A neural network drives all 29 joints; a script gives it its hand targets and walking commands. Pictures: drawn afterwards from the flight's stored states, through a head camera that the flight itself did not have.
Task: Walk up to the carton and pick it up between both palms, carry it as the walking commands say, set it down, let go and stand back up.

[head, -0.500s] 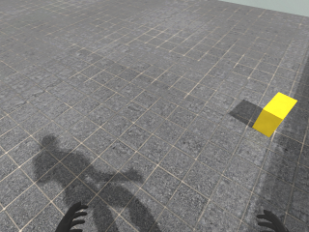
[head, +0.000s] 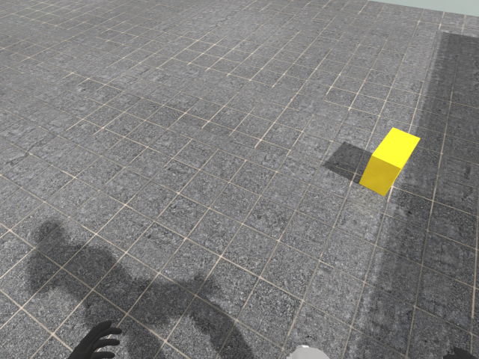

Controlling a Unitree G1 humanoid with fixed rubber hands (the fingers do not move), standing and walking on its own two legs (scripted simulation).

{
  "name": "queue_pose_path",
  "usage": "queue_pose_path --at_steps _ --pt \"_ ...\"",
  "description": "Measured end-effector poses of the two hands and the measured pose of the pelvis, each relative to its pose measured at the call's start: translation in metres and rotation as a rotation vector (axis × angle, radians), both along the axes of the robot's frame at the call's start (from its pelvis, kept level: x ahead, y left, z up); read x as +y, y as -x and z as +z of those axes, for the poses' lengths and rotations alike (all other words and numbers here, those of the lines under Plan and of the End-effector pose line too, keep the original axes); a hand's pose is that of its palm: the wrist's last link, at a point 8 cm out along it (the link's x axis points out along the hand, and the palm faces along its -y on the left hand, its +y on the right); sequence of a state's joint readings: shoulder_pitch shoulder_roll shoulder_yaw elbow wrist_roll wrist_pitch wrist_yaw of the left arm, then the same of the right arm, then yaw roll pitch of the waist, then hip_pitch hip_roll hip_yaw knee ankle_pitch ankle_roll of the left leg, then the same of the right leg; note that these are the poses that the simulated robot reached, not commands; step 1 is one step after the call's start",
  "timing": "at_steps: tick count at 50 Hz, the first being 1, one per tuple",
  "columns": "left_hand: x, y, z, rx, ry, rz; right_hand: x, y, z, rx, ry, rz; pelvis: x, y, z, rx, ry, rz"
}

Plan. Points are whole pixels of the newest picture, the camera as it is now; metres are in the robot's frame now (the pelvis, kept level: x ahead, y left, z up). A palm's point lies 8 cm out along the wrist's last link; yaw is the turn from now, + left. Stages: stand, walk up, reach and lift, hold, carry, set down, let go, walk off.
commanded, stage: walk up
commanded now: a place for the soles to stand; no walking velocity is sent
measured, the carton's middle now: (388, 161) +1.14 -0.76 -0.65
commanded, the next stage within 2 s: none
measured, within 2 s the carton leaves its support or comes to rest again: neither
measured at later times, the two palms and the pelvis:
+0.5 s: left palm (147, 287) +0.27 +0.21 -0.09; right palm out of the picture +0.13 -0.42 -0.05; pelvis +0.12 -0.07 +0.00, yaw -8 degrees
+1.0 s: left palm (208, 212) +0.44 +0.10 -0.09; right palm out of the picture +0.27 -0.52 -0.06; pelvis +0.26 -0.16 +0.00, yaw -15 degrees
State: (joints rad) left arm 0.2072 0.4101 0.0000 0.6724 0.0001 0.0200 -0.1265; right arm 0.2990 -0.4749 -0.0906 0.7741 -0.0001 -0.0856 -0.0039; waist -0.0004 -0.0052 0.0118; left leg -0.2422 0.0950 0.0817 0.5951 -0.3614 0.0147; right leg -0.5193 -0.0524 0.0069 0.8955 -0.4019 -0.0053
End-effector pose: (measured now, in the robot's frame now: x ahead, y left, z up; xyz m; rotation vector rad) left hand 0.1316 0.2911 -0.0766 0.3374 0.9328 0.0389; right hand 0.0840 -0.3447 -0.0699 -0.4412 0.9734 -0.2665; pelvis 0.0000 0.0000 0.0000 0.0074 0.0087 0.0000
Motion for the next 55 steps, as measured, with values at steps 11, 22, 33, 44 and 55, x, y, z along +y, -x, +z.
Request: queue_pose_path --at_steps 11,22,33,44,55 --pt "-0.054 -0.052 -0.006 0.006 -0.047 -0.063 -0.071 -0.043 0.001 -0.056 0.021 -0.056 -0.056 -0.046 -0.009 -0.023 -0.007 -0.082" --pt "-0.068 -0.113 -0.020 0.058 -0.006 -0.100 -0.070 -0.054 0.009 0.021 0.038 -0.095 -0.060 -0.103 -0.005 0.003 0.007 -0.124" --pt "-0.132 -0.206 -0.011 0.058 0.003 -0.204 -0.118 -0.069 0.011 0.073 0.028 -0.202 -0.109 -0.171 0.002 0.002 -0.009 -0.213" --pt "-0.185 -0.275 -0.007 -0.002 -0.048 -0.228 -0.167 -0.165 0.000 -0.063 -0.011 -0.197 -0.160 -0.228 -0.006 -0.042 -0.013 -0.256" --pt "-0.198 -0.345 -0.027 0.044 -0.005 -0.257 -0.169 -0.178 0.008 0.038 0.029 -0.269 -0.164 -0.294 -0.007 -0.017 0.012 -0.288"
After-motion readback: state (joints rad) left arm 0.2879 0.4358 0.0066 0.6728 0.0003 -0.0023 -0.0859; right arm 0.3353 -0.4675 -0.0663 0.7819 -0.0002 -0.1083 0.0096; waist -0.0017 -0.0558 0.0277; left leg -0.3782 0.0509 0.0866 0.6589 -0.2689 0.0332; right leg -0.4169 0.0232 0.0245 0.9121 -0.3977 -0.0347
